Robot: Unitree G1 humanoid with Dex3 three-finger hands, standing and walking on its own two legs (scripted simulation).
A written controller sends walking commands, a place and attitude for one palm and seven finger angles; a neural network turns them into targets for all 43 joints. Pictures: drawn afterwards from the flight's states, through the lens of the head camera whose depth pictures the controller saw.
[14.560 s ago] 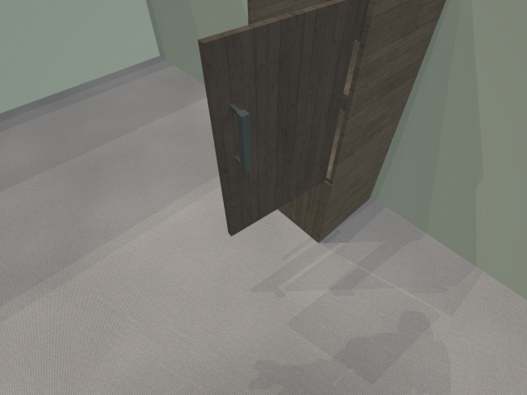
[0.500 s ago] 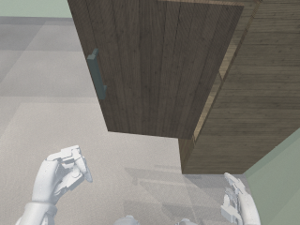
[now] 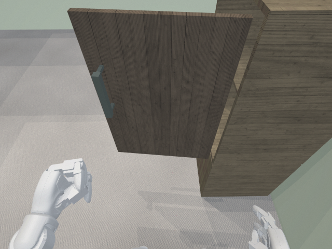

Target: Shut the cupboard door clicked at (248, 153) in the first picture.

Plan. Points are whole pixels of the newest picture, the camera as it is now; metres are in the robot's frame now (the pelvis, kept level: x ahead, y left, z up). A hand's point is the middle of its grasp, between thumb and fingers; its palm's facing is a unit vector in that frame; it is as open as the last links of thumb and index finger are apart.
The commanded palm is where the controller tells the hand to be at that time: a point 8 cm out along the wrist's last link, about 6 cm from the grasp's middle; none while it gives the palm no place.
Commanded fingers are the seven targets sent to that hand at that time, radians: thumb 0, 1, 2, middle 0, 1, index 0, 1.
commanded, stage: raise the hand and make a fist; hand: left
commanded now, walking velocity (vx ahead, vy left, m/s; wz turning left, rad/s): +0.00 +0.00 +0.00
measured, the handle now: (105, 92) +0.51 +0.22 +0.08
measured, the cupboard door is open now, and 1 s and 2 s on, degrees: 84 84 84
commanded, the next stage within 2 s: bring the fist close to the handle in 0.20 s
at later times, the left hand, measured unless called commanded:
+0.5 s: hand (89, 178) +0.25 +0.18 +0.08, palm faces -0.01 -1.00 -0.05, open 3.1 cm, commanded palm +0.24 +0.24 +0.08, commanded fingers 0.00 0.90 0.90 -1.30 -1.50 -1.30 -1.50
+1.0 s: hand (102, 137) +0.35 +0.18 +0.08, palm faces -0.02 -1.00 -0.04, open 3.1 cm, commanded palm +0.34 +0.23 +0.08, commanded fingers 0.00 0.90 0.90 -1.30 -1.50 -1.30 -1.50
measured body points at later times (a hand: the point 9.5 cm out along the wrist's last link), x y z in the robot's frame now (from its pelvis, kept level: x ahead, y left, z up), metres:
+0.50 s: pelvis -0.01 -0.01 +0.00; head +0.03 -0.02 +0.45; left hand +0.24 +0.24 +0.08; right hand +0.17 -0.24 -0.08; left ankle +0.00 +0.10 -0.69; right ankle +0.02 -0.10 -0.69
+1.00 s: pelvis +0.00 +0.00 +0.01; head +0.05 -0.01 +0.45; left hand +0.35 +0.24 +0.08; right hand +0.13 -0.26 -0.09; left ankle +0.00 +0.10 -0.69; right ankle +0.02 -0.10 -0.69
